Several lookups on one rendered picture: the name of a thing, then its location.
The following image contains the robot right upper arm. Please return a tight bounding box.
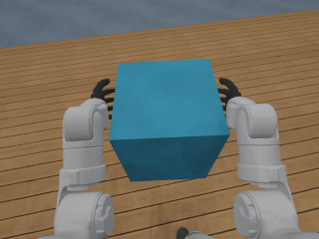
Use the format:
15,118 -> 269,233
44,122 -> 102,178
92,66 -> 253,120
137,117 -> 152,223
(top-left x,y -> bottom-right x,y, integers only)
233,189 -> 319,239

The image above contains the robot right foot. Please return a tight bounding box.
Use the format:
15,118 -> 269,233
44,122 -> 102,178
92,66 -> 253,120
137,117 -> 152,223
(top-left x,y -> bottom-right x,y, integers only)
176,227 -> 189,239

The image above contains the robot right forearm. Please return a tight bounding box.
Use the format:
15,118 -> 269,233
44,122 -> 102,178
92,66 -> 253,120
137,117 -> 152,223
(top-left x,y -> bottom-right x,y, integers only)
225,97 -> 299,226

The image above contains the robot right hand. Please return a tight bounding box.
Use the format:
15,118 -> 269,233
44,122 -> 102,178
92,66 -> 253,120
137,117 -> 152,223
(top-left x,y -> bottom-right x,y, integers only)
217,78 -> 241,119

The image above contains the carton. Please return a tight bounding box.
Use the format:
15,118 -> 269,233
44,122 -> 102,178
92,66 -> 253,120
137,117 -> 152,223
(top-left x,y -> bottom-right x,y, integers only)
109,59 -> 230,182

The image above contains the robot left hand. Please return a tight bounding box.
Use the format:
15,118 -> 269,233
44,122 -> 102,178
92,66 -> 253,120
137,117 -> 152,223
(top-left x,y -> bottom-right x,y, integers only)
91,79 -> 116,120

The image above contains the robot left forearm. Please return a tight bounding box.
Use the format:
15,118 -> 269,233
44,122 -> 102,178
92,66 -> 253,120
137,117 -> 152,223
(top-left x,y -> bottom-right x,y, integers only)
54,98 -> 110,232

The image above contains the robot left upper arm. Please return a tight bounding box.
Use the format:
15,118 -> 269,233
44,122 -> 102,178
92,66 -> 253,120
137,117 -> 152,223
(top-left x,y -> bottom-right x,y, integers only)
37,191 -> 115,239

